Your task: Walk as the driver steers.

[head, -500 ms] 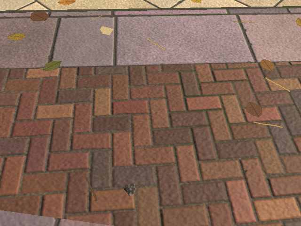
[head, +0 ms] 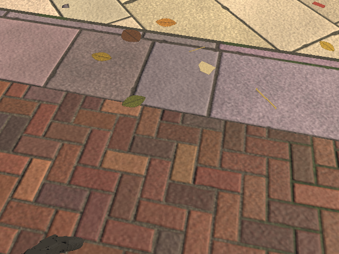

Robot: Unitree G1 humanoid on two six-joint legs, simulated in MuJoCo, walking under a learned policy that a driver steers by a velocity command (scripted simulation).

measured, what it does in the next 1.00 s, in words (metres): walks ahead, turning right: left foot, then right foot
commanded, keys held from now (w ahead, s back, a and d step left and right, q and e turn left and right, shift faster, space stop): w+e+shift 0.92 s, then w+q+shift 0.08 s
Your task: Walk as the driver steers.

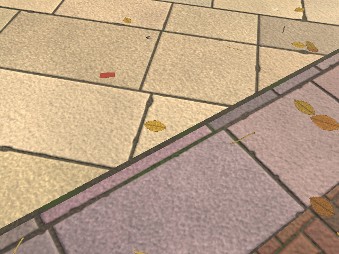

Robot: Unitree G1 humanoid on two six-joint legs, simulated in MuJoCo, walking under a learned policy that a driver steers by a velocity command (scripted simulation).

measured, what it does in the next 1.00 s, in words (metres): walks ahead, turning left: left foot, then right foot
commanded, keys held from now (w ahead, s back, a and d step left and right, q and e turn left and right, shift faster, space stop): q+shift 1.00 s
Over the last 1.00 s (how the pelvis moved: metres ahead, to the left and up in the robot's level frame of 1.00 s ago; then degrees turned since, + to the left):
0.86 -0.24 0.00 -49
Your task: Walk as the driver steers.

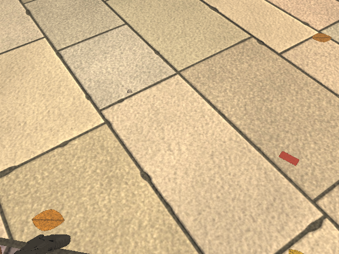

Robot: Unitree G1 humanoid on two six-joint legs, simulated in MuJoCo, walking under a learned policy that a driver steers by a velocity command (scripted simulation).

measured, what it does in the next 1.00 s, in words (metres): walks ahead, turning left: left foot, then right foot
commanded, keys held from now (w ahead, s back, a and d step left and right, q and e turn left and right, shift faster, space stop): q+shift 0.18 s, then w+q+shift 0.44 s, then w+e+shift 0.38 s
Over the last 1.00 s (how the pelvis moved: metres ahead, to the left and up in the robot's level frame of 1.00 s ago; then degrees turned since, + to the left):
0.48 0.04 0.03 44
